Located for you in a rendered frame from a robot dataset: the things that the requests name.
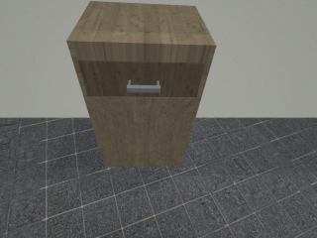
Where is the handle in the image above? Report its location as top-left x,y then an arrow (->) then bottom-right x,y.
127,80 -> 161,93

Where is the drawer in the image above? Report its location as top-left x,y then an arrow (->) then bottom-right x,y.
79,60 -> 205,97

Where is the cabinet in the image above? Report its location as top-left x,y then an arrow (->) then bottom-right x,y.
66,1 -> 217,168

